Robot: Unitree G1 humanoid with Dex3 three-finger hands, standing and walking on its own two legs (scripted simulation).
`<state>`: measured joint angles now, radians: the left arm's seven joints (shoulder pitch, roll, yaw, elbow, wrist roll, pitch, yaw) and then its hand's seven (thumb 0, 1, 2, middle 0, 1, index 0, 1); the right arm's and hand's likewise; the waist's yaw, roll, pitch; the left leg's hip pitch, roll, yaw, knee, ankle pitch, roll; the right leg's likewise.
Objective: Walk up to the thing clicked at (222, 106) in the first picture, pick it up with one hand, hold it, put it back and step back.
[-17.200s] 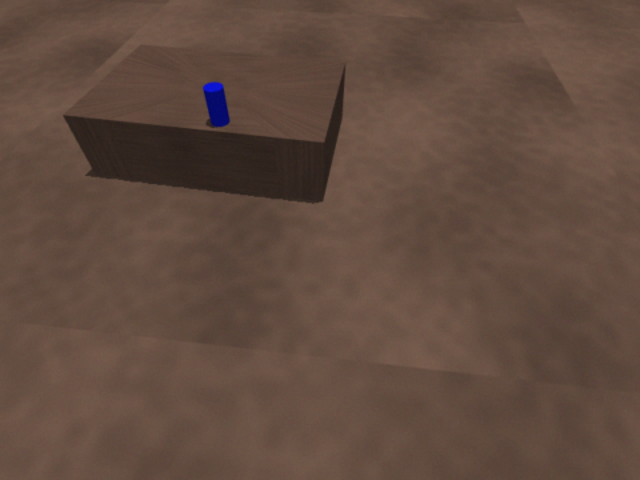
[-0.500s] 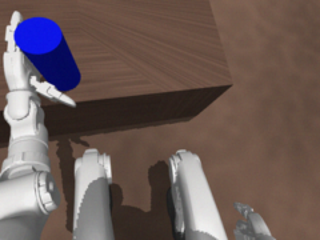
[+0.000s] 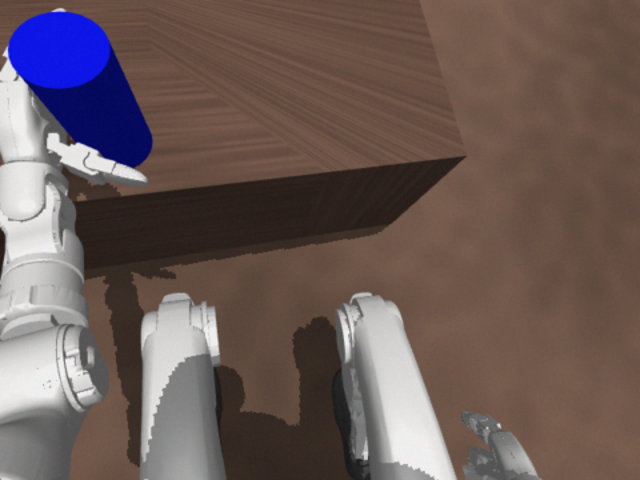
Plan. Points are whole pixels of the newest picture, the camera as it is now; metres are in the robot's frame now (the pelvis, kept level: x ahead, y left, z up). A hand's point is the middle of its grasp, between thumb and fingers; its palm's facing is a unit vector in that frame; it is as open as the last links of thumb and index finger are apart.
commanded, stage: close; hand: left
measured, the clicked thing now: (95, 104) +0.51 +0.24 +0.01
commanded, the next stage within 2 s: settle in 0.26 s
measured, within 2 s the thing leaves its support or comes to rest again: leaves its support in 0.68 s
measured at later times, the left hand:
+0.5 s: hand (95, 110) +0.51 +0.24 +0.00, palm faces +0.13 -0.99 -0.04, open 11.4 cm
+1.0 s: hand (58, 47) +0.52 +0.24 +0.08, palm faces +0.14 -0.99 -0.05, open 10.8 cm
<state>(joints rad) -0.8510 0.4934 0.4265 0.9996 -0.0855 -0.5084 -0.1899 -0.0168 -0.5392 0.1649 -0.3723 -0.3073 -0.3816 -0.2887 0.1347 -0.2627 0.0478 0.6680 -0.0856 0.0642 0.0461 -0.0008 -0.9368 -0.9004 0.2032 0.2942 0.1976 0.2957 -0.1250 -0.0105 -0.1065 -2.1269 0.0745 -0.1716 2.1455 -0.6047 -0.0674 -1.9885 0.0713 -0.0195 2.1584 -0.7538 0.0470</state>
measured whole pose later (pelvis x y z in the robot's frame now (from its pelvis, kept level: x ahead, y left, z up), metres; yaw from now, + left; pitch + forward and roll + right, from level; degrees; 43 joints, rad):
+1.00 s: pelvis +0.01 +0.01 +0.06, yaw +0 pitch +34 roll -6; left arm -0.83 0.50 0.40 0.90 -0.08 -0.36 -0.17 -0.01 -0.41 1.01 -0.68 -0.90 -0.68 -0.89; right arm 0.16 -0.25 0.04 0.64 -0.04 0.08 0.01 0.00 -0.92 -0.90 0.20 0.29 0.20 0.30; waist -0.13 0.02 -0.16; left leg -1.97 0.09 -0.15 1.98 -0.62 -0.05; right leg -1.83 0.07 -0.02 1.97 -0.74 0.05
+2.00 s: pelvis +0.03 +0.01 +0.13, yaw +2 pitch +33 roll -6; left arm -0.77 0.43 0.37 0.88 -0.08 -0.38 -0.16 -0.01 -0.41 1.01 -0.68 -0.90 -0.68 -0.90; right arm 0.18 -0.23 0.02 0.65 -0.04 0.05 0.02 0.00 -0.91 -0.90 0.20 0.29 0.20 0.30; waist -0.12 0.03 -0.17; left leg -1.74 0.08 -0.11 1.75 -0.59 -0.04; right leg -1.59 0.04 -0.01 1.72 -0.71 0.05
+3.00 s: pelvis +0.06 +0.02 +0.28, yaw +6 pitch +16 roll -3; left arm -0.27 0.24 0.16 0.50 -0.17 -0.32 -0.11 -0.01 -0.41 1.01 -0.68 -0.91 -0.68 -0.90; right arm 0.21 -0.22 0.00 0.65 0.01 0.00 -0.03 0.00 -0.91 -0.90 0.20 0.29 0.20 0.30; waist -0.04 0.03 -0.10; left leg -0.96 0.07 -0.05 1.14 -0.45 -0.03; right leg -0.83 0.00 -0.01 1.10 -0.54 0.04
